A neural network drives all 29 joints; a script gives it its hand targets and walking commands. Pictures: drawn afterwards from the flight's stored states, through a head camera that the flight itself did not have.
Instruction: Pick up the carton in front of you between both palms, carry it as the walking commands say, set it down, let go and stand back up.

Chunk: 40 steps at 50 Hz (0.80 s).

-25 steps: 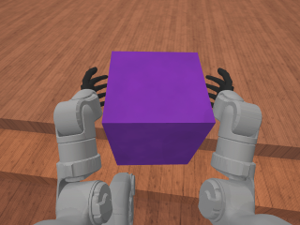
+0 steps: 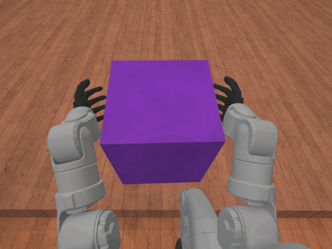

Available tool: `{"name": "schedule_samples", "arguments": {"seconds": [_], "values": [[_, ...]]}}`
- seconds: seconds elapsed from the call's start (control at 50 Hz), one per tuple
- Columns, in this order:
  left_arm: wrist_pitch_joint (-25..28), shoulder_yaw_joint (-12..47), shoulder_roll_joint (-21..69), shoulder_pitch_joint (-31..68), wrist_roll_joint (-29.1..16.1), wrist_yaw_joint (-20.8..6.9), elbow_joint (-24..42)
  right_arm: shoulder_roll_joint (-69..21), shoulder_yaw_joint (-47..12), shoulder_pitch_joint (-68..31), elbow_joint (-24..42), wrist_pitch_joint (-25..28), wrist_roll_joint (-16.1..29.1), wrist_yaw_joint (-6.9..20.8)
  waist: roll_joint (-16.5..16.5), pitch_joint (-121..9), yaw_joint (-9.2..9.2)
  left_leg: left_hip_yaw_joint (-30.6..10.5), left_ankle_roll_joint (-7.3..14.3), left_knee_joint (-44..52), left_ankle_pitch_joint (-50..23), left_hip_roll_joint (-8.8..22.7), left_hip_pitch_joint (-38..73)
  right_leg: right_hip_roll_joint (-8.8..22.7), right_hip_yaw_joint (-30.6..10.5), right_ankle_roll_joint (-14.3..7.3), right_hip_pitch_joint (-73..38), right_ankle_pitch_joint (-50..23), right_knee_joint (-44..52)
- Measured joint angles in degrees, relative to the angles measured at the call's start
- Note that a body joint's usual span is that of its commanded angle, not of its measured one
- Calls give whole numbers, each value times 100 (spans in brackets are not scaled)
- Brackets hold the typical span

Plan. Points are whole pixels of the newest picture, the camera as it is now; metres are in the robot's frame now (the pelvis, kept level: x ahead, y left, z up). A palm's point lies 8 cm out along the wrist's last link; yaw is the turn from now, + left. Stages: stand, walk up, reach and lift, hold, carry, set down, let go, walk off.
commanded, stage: carry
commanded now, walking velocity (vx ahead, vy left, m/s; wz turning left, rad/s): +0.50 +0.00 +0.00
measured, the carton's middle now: (161, 128) +0.37 -0.01 +0.09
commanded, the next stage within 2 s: none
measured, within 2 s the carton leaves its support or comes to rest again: neither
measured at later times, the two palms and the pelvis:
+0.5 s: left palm out of the picture +0.65 +0.13 +0.32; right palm out of the picture +0.66 -0.18 +0.30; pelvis +0.30 -0.02 +0.13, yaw -1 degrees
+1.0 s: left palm out of the picture +0.96 +0.18 +0.40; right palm out of the picture +0.95 -0.13 +0.41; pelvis +0.60 +0.02 +0.25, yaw -1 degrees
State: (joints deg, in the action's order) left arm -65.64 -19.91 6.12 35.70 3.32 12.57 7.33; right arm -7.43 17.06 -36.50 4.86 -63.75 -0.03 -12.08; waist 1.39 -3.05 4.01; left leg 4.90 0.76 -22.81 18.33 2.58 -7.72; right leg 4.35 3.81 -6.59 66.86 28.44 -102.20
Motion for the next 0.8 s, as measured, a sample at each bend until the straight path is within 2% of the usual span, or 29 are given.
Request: {"name": "schedule_samples", "arguments": {"seconds": [0.06, 0.08, 0.1, 0.12, 0.14, 0.18, 0.2, 0.22, 0.24, 0.28, 0.34, 0.44, 0.48, 0.52, 0.56, 0.6, 0.62, 0.64, 0.68, 0.7, 0.74, 0.76, 0.8], "values": [[-110, 100, -29, 145, -23, 51, -277, 15, 150, 28, 42, -200, -53, -1, -143, -228, -263, 74, -45, 893, -244, 305, 692, 106, 441, -70, -452, -717, 2219], [-110, 132, -32, 200, -56, 60, -431, 23, 215, 53, 34, -238, -83, -6, -196, -300, -406, 159, -25, 885, -337, 425, 753, -11, 556, -106, -839, -459, 2559], [-109, 172, -32, 263, -93, 65, -599, 28, 300, 88, 5, -252, -133, -16, -197, -330, -592, 253, -4, 527, -466, 542, 643, -194, 647, -117, -1400, -565, 3099], [-134, 216, -23, 342, -130, 55, -755, 33, 398, 125, -29, -252, -211, -27, -113, -307, -789, 303, -11, -203, -692, 618, 375, -361, 653, -85, -2071, -957, 3933], [-150, 247, 11, 406, -171, 34, -840, 83, 474, 101, -92, -228, -307, -26, -127, -222, -967, 73, -21, -1406, -921, 629, -92, -476, 650, -151, -2432, -615, 4269], [-80, 393, 97, 415, -174, 147, -902, 203, 607, 26, -242, -152, -407, 1, -286, -7, -1236, -792, -23, -4480, -691, 142, -1271, -580, 657, -98, -2730, -444, 4425], [-52, 435, 128, 345, -191, 177, -894, 192, 674, 45, -262, -140, -430, 21, -359, 46, -1321, -1000, 55, -5771, -555, -143, -1776, -623, 642, -43, -2932, -530, 4618], [-47, 446, 144, 262, -226, 197, -852, 135, 727, 90, -239, -142, -445, 39, -395, 78, -1368, -1044, 158, -6718, -461, -357, -2220, -655, 604, 24, -3164, -623, 4876], [-48, 421, 139, 196, -269, 201, -801, 47, 759, 128, -193, -142, -455, 51, -400, 113, -1365, -989, 254, -7322, -430, -483, -2616, -667, 561, 91, -3418, -708, 5167], [-16, 359, 91, 163, -369, 160, -724, -101, 751, 175, -30, -139, -489, 53, -345, 179, -1289, -764, 394, -7824, -367, -539, -3320, -639, 473, 176, -3929, -819, 5743], [78, 332, 8, 259, -477, 55, -605, -112, 605, 142, 231, -126, -498, 0, -262, 202, -1143, -430, 497, -7684, -72, -350, -4188, -543, 340, 218, -4605, -883, 6459], [8, 278, 52, 416, -322, -4, -493, 157, 407, -68, 206, -264, -392, -121, -288, -80, -981, -223, 596, -8688, 844, 5, -5783, -368, 71, 385, -5599, -809, 7403], [-101, 204, 43, 387, -269, -25, -463, 177, 370, -197, 40, -360, -395, -152, -282, -180, -853, -45, 564, -8032, 762, 172, -6124, -227, -35, 455, -6088, -849, 7951], [-210, 78, 40, 384, -221, -60, -461, 181, 341, -324, -143, -457, -345, -178, -227, -283, -696, 248, 573, -6739, 491, 298, -6050, -62, -63, 470, -6605, -1000, 8664], [-281, -79, 43, 399, -193, -78, -487, 192, 310, -465, -368, -499, -309, -189, -186, -374, -511, 512, 664, -5366, 78, 248, -5587, 93, 61, 503, -6960, -1203, 9097], [-280, -224, 63, 333, -92, -83, -520, 190, 241, -538, -623, -476, -272, -181, -226, -388, -234, 674, 699, -4082, -177, -21, -4690, 208, 235, 534, -7038, -1326, 8752], [-253, -305, 52, 300, -21, -80, -558, 164, 197, -553, -744, -447, -248, -164, -225, -313, -22, 674, 686, -3645, -464, -177, -4272, 294, 277, 520, -6868, -1365, 8031], [-179, -382, 23, 304, 67, -84, -644, 130, 155, -557, -808, -415, -214, -146, -193, -196, 169, 681, 676, -3684, -480, -231, -4130, 296, 71, 522, -6402, -1594, 6713], [-39, -501, -28, 305, 188, -89, -832, 35, 43, -490, -870, -323, -197, -220, -111, 18, 408, 657, 677, -3659, -238, -296, -3844, -171, -662, 451, -5184, -1600, 3593], [-12, -556, -1, 267, 212, -98, -848, 4, 20, -403, -866, -279, -185, -251, -48, 103, 465, 645, 671, -3504, -166, -348, -3632, -391, -833, 372, -4679, -1551, 2423], [25, -612, 133, 152, 229, -127, -733, -19, 23, -228, -785, -197, -103, -255, 20, 242, 460, 609, 628, -3056, -151, -427, -3176, -629, -863, 224, -3822, -1416, 1087], [55, -609, 196, 92, 238, -140, -632, -17, 30, -171, -727, -150, -47, -250, 22, 300, 413, 594, 604, -2812, -178, -445, -2953, -659, -802, 168, -3436, -1324, 789], [134, -536, 262, -16, 238, -153, -424, -15, 36, -112, -604, -44, 32, -222, -40, 395, 295, 533, 610, -2360, -204, -437, -2533, -635, -600, 113, -2803, -841, 769]]}}
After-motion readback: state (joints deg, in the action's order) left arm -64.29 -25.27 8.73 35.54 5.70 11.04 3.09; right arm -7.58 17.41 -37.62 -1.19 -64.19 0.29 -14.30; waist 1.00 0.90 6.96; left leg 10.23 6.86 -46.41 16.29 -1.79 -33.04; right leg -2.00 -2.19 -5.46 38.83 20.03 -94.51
